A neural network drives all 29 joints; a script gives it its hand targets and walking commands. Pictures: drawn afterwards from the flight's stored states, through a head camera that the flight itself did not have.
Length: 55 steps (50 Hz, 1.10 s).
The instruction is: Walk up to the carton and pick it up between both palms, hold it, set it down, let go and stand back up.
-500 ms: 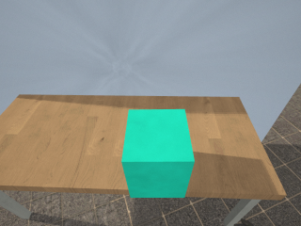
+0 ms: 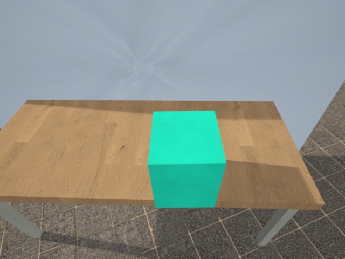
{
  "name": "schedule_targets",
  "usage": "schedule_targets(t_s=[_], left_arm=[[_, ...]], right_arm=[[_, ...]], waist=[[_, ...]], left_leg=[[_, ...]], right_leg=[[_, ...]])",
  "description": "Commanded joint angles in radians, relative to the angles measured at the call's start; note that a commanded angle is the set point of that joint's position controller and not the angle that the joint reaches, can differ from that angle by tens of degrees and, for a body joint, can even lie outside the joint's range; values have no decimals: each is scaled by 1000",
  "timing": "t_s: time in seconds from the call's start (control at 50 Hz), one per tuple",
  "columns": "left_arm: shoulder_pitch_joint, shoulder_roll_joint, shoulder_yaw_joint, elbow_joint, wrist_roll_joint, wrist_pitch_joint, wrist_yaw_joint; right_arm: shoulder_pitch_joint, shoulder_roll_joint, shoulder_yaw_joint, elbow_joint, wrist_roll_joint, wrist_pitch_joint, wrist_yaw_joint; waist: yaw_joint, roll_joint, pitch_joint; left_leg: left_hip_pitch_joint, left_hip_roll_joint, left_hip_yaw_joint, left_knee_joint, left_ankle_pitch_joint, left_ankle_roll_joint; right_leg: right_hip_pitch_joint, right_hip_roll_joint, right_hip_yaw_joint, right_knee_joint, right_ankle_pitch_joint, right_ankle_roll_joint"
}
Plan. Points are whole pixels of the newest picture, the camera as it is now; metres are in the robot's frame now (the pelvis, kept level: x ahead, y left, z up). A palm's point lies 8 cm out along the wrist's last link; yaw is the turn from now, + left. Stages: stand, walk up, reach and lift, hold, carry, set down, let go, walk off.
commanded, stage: stand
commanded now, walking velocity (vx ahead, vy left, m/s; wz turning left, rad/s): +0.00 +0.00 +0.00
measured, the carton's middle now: (184, 160) +0.44 -0.01 -0.08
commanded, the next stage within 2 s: none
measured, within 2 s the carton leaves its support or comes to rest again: neither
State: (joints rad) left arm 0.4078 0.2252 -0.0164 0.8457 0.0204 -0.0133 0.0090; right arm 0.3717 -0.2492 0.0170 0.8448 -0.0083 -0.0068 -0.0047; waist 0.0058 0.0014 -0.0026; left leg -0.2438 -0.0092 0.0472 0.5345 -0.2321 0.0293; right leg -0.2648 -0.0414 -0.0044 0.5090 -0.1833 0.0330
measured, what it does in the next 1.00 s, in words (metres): stands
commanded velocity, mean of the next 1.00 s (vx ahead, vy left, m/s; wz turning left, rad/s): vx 0.00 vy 0.00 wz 0.00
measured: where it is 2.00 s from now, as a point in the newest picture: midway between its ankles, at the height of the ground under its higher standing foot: outside the picture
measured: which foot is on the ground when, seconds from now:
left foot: down 0.00-1.00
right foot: down 0.00-1.00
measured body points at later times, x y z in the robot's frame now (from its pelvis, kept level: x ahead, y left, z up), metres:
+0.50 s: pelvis +0.00 -0.01 +0.00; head -0.02 -0.01 +0.45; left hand +0.00 +0.24 -0.14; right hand +0.02 -0.26 -0.14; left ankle +0.04 +0.10 -0.73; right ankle +0.06 -0.14 -0.73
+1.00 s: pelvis +0.04 -0.01 +0.00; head +0.04 -0.01 +0.45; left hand +0.07 +0.23 -0.14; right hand +0.06 -0.25 -0.14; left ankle +0.04 +0.10 -0.73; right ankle +0.06 -0.14 -0.73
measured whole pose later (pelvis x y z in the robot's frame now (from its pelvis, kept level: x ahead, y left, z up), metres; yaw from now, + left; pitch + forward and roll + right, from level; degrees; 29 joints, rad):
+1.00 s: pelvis +0.04 -0.01 +0.00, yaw -1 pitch -1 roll +0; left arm 0.36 0.18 -0.01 0.93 0.01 -0.01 0.03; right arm 0.36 -0.20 0.00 0.93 0.00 -0.01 -0.03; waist 0.00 0.00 0.00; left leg -0.20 0.00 0.05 0.49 -0.27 0.02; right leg -0.24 -0.02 0.01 0.49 -0.23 0.02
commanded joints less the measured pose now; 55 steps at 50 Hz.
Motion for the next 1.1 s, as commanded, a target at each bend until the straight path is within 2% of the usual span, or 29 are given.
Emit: schedule_targets(t_s=[0.0,0.04,0.08,0.14,0.18,0.26,0.28,0.32,0.4,0.44,0.48,0.56,0.6,0.72,0.76,0.8,0.84,0.96,1.04,1.06,1.08], left_arm=[[60,130,43,-51,-2,-17,6],[76,118,40,-41,-2,-19,7],[74,129,43,-39,-1,-18,9],[88,133,49,-33,1,-13,9],[88,125,50,-28,-2,-12,10],[96,125,54,-18,-1,-13,13],[101,127,56,-17,-1,-11,13],[103,115,57,-11,-2,-9,12],[104,110,59,-7,-2,-4,11],[99,112,61,-5,-1,-5,12],[102,116,64,-8,-2,-7,15],[85,107,64,-5,-4,-9,18],[74,97,60,-1,-3,-10,19],[66,99,56,13,-6,-13,23],[59,98,54,17,-7,-14,25],[42,90,49,25,-11,-16,27],[36,89,45,31,-11,-19,30],[12,89,36,48,-15,-11,33],[-1,95,37,65,-13,-12,34],[-3,87,35,67,-14,-11,35],[-6,82,32,74,-16,-11,36]], right_arm=[[12,-160,-51,-67,0,-15,-10],[12,-153,-54,-60,1,-14,-12],[27,-145,-55,-50,0,-11,-11],[41,-140,-59,-46,-2,-8,-11],[35,-142,-59,-39,-3,-9,-12],[40,-132,-60,-33,-4,-8,-14],[48,-131,-63,-32,-4,-6,-14],[44,-127,-61,-24,-1,-5,-16],[55,-129,-66,-17,-1,-4,-19],[59,-121,-63,-7,-2,-5,-19],[64,-109,-58,-5,-4,-7,-20],[65,-100,-59,4,0,-11,-21],[64,-98,-54,9,0,-13,-23],[68,-88,-53,22,2,-16,-26],[60,-90,-51,27,3,-17,-28],[50,-89,-50,25,3,-18,-29],[56,-84,-46,31,6,-21,-30],[56,-68,-37,48,5,-17,-33],[40,-76,-38,49,7,-16,-36],[31,-79,-37,51,7,-17,-37],[31,-71,-37,52,11,-18,-38]], waist=[[6,14,126],[4,15,137],[-3,-14,147],[-7,-8,141],[-2,-17,142],[-4,-15,107],[-10,-21,101],[-3,-1,133],[-3,-31,143],[-5,-28,145],[-3,0,140],[-8,-38,116],[-5,-9,140],[-4,-6,84],[-1,2,80],[-6,-28,84],[-8,-27,58],[-9,-6,76],[-9,-34,60],[-8,-2,54],[-6,-6,60]], left_leg=[[-203,109,-188,-276,-425,4],[-193,108,-180,-262,-395,1],[-192,97,-167,-243,-390,-1],[-162,93,-162,-228,-382,-7],[-160,98,-165,-224,-367,-4],[-121,87,-152,-198,-332,-8],[-125,89,-148,-202,-356,-6],[-151,95,-152,-208,-359,-6],[-152,99,-154,-216,-364,-4],[-157,94,-148,-204,-337,-4],[-139,93,-148,-206,-304,-5],[-108,90,-136,-193,-239,-7],[-119,95,-138,-197,-217,-8],[-78,100,-135,-195,-145,-6],[-68,103,-132,-193,-106,-4],[-34,102,-119,-179,-28,-7],[-8,108,-116,-167,46,-4],[9,105,-109,-174,76,-10],[43,110,-106,-168,114,-7],[46,110,-104,-167,132,-7],[47,112,-105,-170,148,-6]], right_leg=[[-16,-11,75,-90,-235,-22],[-32,-18,86,-102,-236,-22],[-57,-22,102,-113,-275,-22],[-104,-23,112,-125,-332,-28],[-99,-21,108,-124,-297,-27],[-110,-20,123,-127,-304,-31],[-112,-20,122,-128,-329,-31],[-109,-20,119,-123,-313,-29],[-119,-19,126,-127,-318,-32],[-110,-21,133,-127,-306,-30],[-104,-23,138,-127,-282,-30],[-90,-29,138,-132,-239,-29],[-83,-30,136,-134,-204,-29],[-25,-35,117,-113,-111,-33],[-14,-37,118,-113,-69,-32],[-15,-42,115,-114,-19,-31],[17,-53,112,-108,58,-34],[18,-52,103,-109,62,-33],[26,-53,97,-118,84,-32],[42,-54,98,-114,104,-34],[43,-57,97,-109,125,-34]])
